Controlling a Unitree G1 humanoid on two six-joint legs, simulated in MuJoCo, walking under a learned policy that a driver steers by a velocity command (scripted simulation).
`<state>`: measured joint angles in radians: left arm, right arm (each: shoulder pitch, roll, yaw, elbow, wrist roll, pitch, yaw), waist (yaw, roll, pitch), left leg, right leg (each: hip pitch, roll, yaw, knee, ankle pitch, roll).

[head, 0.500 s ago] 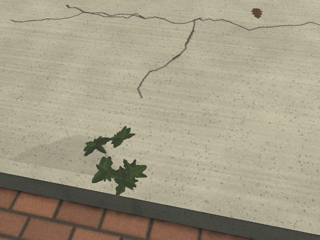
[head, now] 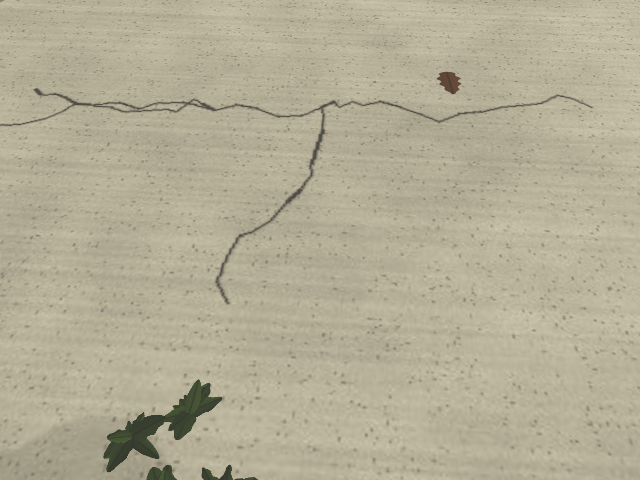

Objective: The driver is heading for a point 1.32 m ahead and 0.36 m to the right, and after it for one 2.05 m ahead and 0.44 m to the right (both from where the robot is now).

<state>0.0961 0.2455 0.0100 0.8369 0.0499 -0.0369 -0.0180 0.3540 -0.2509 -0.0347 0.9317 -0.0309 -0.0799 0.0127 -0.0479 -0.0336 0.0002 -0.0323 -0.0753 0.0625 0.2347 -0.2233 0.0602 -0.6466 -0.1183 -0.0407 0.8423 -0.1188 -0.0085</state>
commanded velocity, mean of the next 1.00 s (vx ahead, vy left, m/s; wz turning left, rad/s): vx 0.50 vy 0.00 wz -0.03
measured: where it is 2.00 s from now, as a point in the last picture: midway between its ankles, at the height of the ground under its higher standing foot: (369, 214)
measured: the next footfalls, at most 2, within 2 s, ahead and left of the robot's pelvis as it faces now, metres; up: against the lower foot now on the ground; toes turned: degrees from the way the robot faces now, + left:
right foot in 0.10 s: +0.18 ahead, -0.11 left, +0.00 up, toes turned -4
left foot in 0.58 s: +0.45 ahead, +0.06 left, +0.16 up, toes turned +6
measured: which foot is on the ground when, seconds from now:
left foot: down 0.00-0.12, up 0.14-0.56, down 0.58-1.00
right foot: up 0.00-0.08, down 0.10-0.60, up 0.62-1.00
